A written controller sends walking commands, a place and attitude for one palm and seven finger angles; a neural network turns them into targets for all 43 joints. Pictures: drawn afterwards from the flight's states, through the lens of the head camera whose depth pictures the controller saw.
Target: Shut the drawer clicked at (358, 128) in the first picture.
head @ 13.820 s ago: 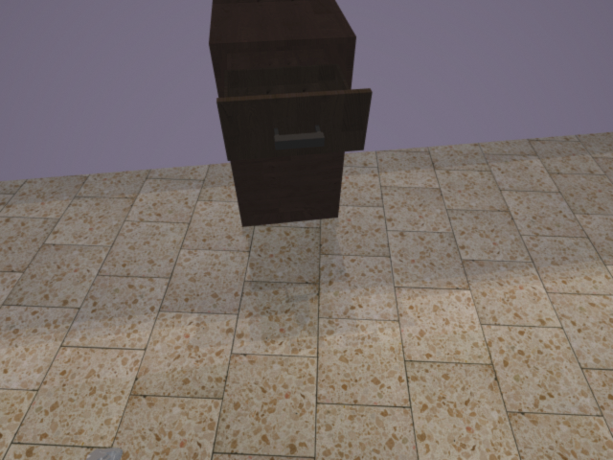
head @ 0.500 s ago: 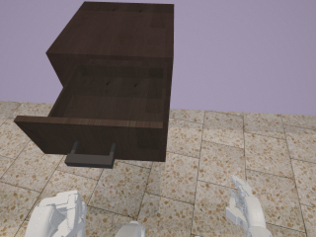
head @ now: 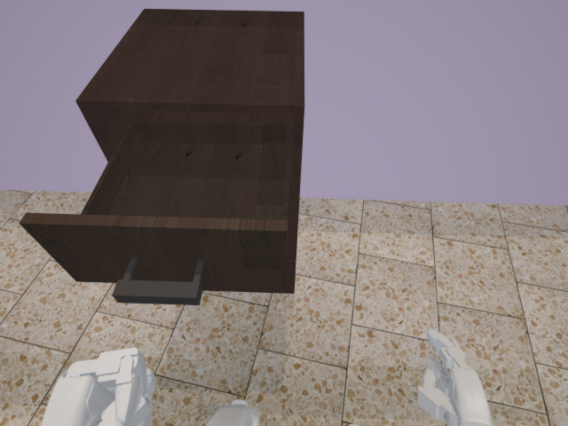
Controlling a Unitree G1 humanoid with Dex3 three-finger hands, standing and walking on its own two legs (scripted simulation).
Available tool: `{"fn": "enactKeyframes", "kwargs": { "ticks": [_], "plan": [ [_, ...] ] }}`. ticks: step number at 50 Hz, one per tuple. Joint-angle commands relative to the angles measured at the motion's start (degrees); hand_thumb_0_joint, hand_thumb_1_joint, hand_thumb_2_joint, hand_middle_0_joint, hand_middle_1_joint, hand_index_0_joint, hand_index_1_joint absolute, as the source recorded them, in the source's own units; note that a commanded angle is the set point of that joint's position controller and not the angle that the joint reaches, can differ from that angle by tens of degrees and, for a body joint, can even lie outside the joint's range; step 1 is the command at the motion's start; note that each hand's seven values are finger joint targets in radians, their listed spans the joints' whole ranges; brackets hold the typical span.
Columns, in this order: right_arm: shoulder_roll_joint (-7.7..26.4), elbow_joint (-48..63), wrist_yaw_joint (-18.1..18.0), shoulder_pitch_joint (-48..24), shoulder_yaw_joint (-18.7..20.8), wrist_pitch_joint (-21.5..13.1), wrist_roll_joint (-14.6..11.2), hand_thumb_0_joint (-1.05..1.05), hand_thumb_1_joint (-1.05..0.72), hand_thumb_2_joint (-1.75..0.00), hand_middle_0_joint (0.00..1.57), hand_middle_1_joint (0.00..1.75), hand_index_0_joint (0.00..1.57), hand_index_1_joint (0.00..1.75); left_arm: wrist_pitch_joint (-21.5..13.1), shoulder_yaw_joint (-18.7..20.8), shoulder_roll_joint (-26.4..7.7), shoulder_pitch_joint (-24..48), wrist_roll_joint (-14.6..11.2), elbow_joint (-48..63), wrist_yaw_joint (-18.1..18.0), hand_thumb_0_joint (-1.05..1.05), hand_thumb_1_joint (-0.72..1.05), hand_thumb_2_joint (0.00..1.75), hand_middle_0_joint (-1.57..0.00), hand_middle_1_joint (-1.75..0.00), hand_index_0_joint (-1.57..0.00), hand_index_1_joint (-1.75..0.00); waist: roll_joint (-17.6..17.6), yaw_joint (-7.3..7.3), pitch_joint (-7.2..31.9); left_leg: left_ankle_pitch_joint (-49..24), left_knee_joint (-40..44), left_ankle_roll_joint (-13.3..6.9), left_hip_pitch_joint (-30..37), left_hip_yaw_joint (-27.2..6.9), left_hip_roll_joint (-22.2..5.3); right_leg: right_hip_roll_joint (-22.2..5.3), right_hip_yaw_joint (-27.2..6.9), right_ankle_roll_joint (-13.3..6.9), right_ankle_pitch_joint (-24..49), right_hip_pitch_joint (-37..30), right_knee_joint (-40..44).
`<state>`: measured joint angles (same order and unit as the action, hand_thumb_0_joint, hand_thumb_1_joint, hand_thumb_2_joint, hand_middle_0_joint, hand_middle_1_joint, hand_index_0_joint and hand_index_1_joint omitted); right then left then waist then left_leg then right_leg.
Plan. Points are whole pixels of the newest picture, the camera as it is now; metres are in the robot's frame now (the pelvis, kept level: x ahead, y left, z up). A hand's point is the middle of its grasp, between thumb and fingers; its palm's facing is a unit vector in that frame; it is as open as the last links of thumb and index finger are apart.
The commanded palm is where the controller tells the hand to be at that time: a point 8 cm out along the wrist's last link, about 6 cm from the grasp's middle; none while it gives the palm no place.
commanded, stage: raise the hand and make a fist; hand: left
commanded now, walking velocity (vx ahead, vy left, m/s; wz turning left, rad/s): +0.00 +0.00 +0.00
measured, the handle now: (162, 278) +0.33 +0.22 -0.02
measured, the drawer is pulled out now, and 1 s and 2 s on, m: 0.28 0.28 0.28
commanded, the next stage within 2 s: bring the fist close to the handle in 0.02 s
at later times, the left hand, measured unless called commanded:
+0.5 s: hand (158, 382) +0.17 +0.16 +0.04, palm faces +0.05 -1.00 -0.04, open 3.2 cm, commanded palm +0.14 +0.23 +0.05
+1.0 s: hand (176, 361) +0.21 +0.17 -0.01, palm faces +0.03 -1.00 -0.03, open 3.2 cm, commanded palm +0.18 +0.23 +0.00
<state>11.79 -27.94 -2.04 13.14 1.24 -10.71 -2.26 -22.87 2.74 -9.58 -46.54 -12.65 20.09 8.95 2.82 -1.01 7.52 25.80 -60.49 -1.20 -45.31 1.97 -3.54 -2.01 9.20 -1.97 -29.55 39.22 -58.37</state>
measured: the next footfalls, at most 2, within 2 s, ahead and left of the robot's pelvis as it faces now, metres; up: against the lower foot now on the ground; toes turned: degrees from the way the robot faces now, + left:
none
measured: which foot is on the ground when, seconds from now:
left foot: down 0.00-1.00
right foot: down 0.00-1.00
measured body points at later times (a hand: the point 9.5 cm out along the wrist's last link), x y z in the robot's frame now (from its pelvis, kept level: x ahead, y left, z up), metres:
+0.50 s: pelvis +0.00 -0.01 -0.01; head +0.05 -0.01 +0.43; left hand +0.16 +0.22 +0.05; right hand +0.19 -0.24 -0.08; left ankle +0.04 +0.11 -0.67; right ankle +0.00 -0.10 -0.67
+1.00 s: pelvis +0.00 +0.00 -0.04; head +0.08 +0.01 +0.40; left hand +0.20 +0.22 +0.00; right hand +0.19 -0.24 -0.13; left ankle +0.04 +0.11 -0.67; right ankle +0.00 -0.10 -0.67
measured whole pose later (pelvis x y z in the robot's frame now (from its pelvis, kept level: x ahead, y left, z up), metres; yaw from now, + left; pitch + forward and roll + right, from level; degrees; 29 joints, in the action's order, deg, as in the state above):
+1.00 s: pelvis +0.00 +0.00 -0.04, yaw -1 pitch +19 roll -3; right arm 11.8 -30.6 -2.5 10.2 0.9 -9.0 -0.4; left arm -27.2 5.8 -9.8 -27.7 -12.8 3.4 10.0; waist 1.8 0.2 9.6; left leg 30.0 -73.1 -1.0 -62.2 1.2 -4.5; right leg -1.9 9.1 -2.6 -34.1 56.0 -71.2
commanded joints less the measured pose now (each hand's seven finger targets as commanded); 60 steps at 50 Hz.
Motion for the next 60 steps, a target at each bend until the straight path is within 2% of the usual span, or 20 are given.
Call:
{"fn": "enactKeyframes", "kwargs": {
  "ticks": [1, 4, 9, 12, 18, 19, 23, 25, 32, 35, 37, 40, 42, 44, 46, 49, 51, 54, 56, 60],
  "plan": [
    [6.0, 10.4, -0.4, -6.0, 2.4, -3.1, -0.4, 0.00, -0.90, -0.90, 0.20, 0.30, 0.20, 0.30, -4.1, 3.4, -4.5, -3.9, -0.7, 11.7, 0.1, 0.00, 0.90, 0.90, -1.40, -1.60, -1.40, -1.60, -2.0, -0.02, 4.8, -6.5, 9.3, -0.7, 6.5, -3.7, 2.9, 2.1, -5.7, 0.8, 5.6, -1.6, 11.0],
    [5.8, 9.7, -0.9, -6.4, 2.5, -2.7, -0.5, 0.00, -0.90, -0.90, 0.20, 0.30, 0.20, 0.30, -3.7, 6.0, -6.1, -4.1, -1.1, 10.3, 0.3, 0.00, 0.90, 0.90, -1.40, -1.60, -1.40, -1.60, -2.6, -0.49, 4.7, -6.5, 9.0, -0.7, 5.9, -3.7, 2.9, 2.1, -6.5, 0.8, 4.9, -2.3, 11.7],
    [6.2, 8.9, -1.1, -6.4, 2.2, -3.2, -0.4, 0.00, -0.90, -0.90, 0.20, 0.30, 0.20, 0.30, -4.3, 4.7, -4.7, -0.6, -1.5, 7.2, 1.5, 0.00, 0.90, 0.90, -1.40, -1.60, -1.40, -1.60, -2.6, 0.67, 2.5, -5.8, 8.2, -0.7, 4.9, -3.9, 2.9, 2.2, -6.5, 0.9, 4.0, -0.1, 11.6],
    [6.5, 8.5, -1.1, -5.6, 2.1, -3.7, -0.1, 0.00, -0.90, -0.90, 0.20, 0.30, 0.20, 0.30, -5.4, 4.1, -4.2, 2.6, -1.9, 5.7, 2.3, 0.00, 0.90, 0.90, -1.40, -1.60, -1.40, -1.60, -2.9, 1.30, 3.5, -5.5, 6.8, -0.7, 4.0, -3.9, 3.1, 2.0, -7.2, 1.0, 3.5, 0.9, 11.0],
    [6.5, 8.0, -1.3, -5.5, 2.4, -3.6, 0.2, 0.00, -0.90, -0.90, 0.20, 0.30, 0.20, 0.30, -6.4, 6.2, -5.7, 5.4, -1.8, 3.8, 2.4, 0.00, 0.90, 0.90, -1.40, -1.60, -1.40, -1.60, -0.9, 0.53, 7.4, -7.5, 4.9, -0.6, 3.3, -3.5, 3.1, 1.9, -7.8, 0.8, 6.0, 0.7, 8.9],
    [6.4, 7.7, -1.3, -5.7, 2.4, -3.2, 0.3, 0.00, -0.90, -0.90, 0.20, 0.30, 0.20, 0.30, -6.0, 7.1, -6.2, 5.4, -1.6, 2.4, 2.1, 0.00, 0.90, 0.90, -1.40, -1.60, -1.40, -1.60, -2.0, 0.40, 7.5, -7.6, 4.8, -0.6, 2.5, -3.6, 2.9, 2.0, -7.7, 0.8, 6.1, 0.5, 8.7],
    [6.5, 7.5, -1.3, -5.5, 2.5, -2.9, 0.4, 0.00, -0.90, -0.90, 0.20, 0.30, 0.20, 0.30, -6.1, 6.5, -5.4, 7.0, -1.8, 1.6, 2.1, 0.00, 0.90, 0.90, -1.40, -1.60, -1.40, -1.60, -0.5, 0.61, 8.6, -8.7, 4.0, -0.5, 2.6, -3.5, 2.9, 2.0, -7.4, 0.8, 8.2, 1.3, 7.3],
    [6.5, 7.2, -1.3, -5.7, 2.6, -2.5, 0.6, 0.00, -0.90, -0.90, 0.20, 0.30, 0.20, 0.30, -5.8, 6.7, -5.1, 7.4, -1.7, -0.6, 2.0, 0.00, 0.90, 0.90, -1.40, -1.60, -1.40, -1.60, -2.5, 0.84, 8.5, -9.0, 3.4, -0.6, 1.3, -3.7, 2.8, 2.1, -7.4, 0.9, 8.9, 1.4, 6.9],
    [6.6, 6.5, -1.1, -5.6, 2.7, -2.4, 0.9, 0.00, -0.90, -0.90, 0.20, 0.30, 0.20, 0.30, -7.5, 6.9, -5.1, 10.7, -2.0, -2.1, 2.2, 0.00, 0.90, 0.90, -1.40, -1.60, -1.40, -1.60, -1.1, 1.03, 10.8, -9.6, 1.3, -0.4, -0.2, -3.6, 2.7, 2.1, -7.3, 0.8, 9.9, 3.4, 4.2],
    [6.9, 5.9, -1.3, -5.6, 2.9, -2.1, 1.1, 0.00, -0.90, -0.90, 0.20, 0.30, 0.20, 0.30, -8.0, 8.7, -6.6, 12.1, -1.9, -3.8, 2.2, 0.00, 0.90, 0.90, -1.40, -1.60, -1.40, -1.60, -1.5, 0.87, 11.7, -9.7, 0.1, -0.4, -1.9, -3.8, 2.6, 2.2, -7.5, 0.7, 9.7, 4.3, 2.8],
    [7.1, 6.1, -1.2, -5.5, 2.7, -2.3, 1.2, 0.00, -0.90, -0.90, 0.20, 0.30, 0.20, 0.30, -8.5, 6.5, -5.2, 14.5, -2.0, -3.3, 2.4, 0.00, 0.90, 0.90, -1.40, -1.60, -1.40, -1.60, -0.9, 1.68, 11.9, -8.6, -0.5, -0.5, -2.0, -3.9, 2.6, 2.2, -7.1, 0.8, 8.6, 6.4, 2.2],
    [7.4, 5.6, -1.3, -5.5, 2.9, -2.2, 1.2, 0.00, -0.90, -0.90, 0.20, 0.30, 0.20, 0.30, -8.8, 8.4, -6.6, 15.0, -1.8, -4.8, 2.1, 0.00, 0.90, 0.90, -1.40, -1.60, -1.40, -1.60, -1.2, 1.12, 13.2, -8.7, -1.4, -0.4, -3.0, -4.1, 2.4, 2.3, -7.1, 0.6, 8.3, 7.0, 0.8],
    [7.4, 5.9, -1.0, -5.2, 2.8, -2.3, 1.3, 0.00, -0.90, -0.90, 0.20, 0.30, 0.20, 0.30, -8.9, 6.3, -5.2, 15.9, -1.7, -3.6, 2.3, 0.00, 0.90, 0.90, -1.40, -1.60, -1.40, -1.60, 0.4, 1.36, 14.7, -9.7, -1.8, -0.5, -2.3, -4.0, 2.5, 2.2, -6.5, 0.6, 9.8, 7.7, -0.2],
    [7.6, 5.7, -1.0, -5.1, 2.9, -1.8, 1.4, 0.00, -0.90, -0.90, 0.20, 0.30, 0.20, 0.30, -8.4, 6.5, -5.4, 16.1, -1.2, -5.5, 1.7, 0.00, 0.90, 0.90, -1.40, -1.60, -1.40, -1.60, -1.8, 1.73, 14.6, -9.6, -2.1, -0.6, -3.2, -4.4, 2.3, 2.6, -6.0, 0.6, 9.6, 8.7, -1.0],
    [7.5, 6.1, -0.9, -5.2, 2.9, -1.5, 1.5, 0.00, -0.90, -0.90, 0.20, 0.30, 0.20, 0.30, -8.4, 5.9, -4.8, 16.5, -1.1, -5.3, 1.3, 0.00, 0.90, 0.90, -1.40, -1.60, -1.40, -1.60, -1.5, 1.55, 15.0, -8.8, -2.9, -0.5, -4.2, -4.3, 2.4, 2.4, -6.4, 0.7, 9.1, 9.1, -1.4],
    [7.8, 5.8, -0.8, -5.2, 2.8, -0.8, 1.6, 0.00, -0.90, -0.90, 0.20, 0.30, 0.20, 0.30, -8.4, 7.2, -6.7, 19.1, -0.1, -6.2, 0.3, 0.00, 0.90, 0.90, -1.40, -1.60, -1.40, -1.60, -0.7, 1.64, 14.9, -8.0, -3.6, -0.5, -5.3, -4.4, 2.2, 2.6, -6.2, 0.5, 7.7, 11.1, -2.6],
    [7.9, 6.2, -0.6, -5.0, 2.6, -0.7, 1.7, 0.00, -0.90, -0.90, 0.20, 0.30, 0.20, 0.30, -8.7, 6.1, -5.4, 20.5, -0.2, -6.2, 0.1, 0.00, 0.90, 0.90, -1.40, -1.60, -1.40, -1.60, -0.7, 1.87, 15.6, -7.4, -4.3, -0.4, -5.7, -4.4, 2.3, 2.5, -6.4, 0.6, 7.3, 11.9, -3.0],
    [8.2, 6.1, -0.6, -4.8, 2.6, -0.2, 1.9, 0.00, -0.90, -0.90, 0.20, 0.30, 0.20, 0.30, -8.8, 7.4, -6.8, 21.7, -0.1, -7.7, -0.3, 0.00, 0.90, 0.90, -1.40, -1.60, -1.40, -1.60, -1.5, 1.74, 16.6, -7.7, -5.3, -0.5, -7.0, -4.6, 2.2, 2.7, -6.5, 0.4, 7.4, 12.5, -4.0],
    [8.2, 6.4, -0.4, -4.9, 2.5, -0.1, 1.9, 0.00, -0.90, -0.90, 0.20, 0.30, 0.20, 0.30, -9.2, 6.1, -5.6, 22.4, -0.3, -7.5, -0.1, 0.00, 0.90, 0.90, -1.40, -1.60, -1.40, -1.60, -0.1, 1.63, 17.8, -7.8, -5.7, -0.4, -6.8, -4.5, 2.3, 2.6, -6.4, 0.4, 7.7, 13.2, -4.7],
    [8.4, 7.2, -0.3, -4.6, 2.4, 0.5, 1.7, 0.00, -0.90, -0.90, 0.20, 0.30, 0.20, 0.30, -8.4, 6.3, -6.7, 22.2, -0.4, -4.1, -0.3, 0.00, 0.90, 0.90, -1.40, -1.60, -1.40, -1.60, 1.5, 1.28, 19.7, -8.5, -4.6, -0.5, -5.0, -4.7, 2.2, 2.5, -6.0, 0.3, 8.0, 12.4, -4.6]
  ]
}}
